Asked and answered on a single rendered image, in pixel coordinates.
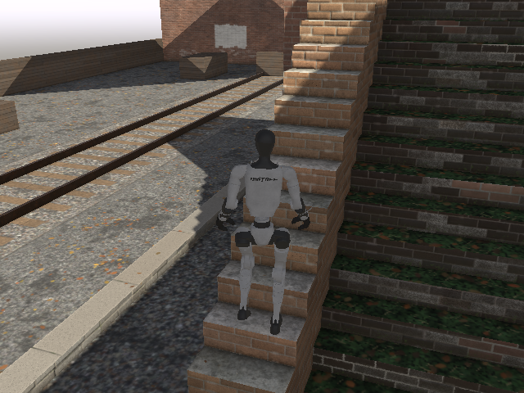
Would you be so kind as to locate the robot left upper arm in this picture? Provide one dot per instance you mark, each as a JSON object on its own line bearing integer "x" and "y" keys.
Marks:
{"x": 234, "y": 183}

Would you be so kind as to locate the right robot forearm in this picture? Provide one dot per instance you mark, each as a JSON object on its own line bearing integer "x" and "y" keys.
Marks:
{"x": 302, "y": 213}

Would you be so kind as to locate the robot right upper arm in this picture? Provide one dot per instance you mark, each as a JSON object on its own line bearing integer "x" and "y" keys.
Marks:
{"x": 293, "y": 186}

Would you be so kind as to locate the robot shin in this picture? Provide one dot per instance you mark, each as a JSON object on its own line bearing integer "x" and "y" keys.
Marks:
{"x": 245, "y": 283}
{"x": 278, "y": 291}

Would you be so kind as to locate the left robot forearm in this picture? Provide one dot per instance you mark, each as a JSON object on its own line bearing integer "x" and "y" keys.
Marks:
{"x": 224, "y": 213}

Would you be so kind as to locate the right robot shin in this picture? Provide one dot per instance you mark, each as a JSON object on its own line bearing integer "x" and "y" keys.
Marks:
{"x": 278, "y": 291}

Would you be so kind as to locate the robot right hand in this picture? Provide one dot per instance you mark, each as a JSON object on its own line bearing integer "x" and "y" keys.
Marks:
{"x": 305, "y": 225}

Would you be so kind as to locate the robot left hand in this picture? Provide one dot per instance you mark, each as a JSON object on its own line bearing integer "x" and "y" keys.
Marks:
{"x": 219, "y": 223}

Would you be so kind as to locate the left robot shin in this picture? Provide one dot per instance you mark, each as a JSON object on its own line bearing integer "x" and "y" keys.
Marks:
{"x": 245, "y": 283}

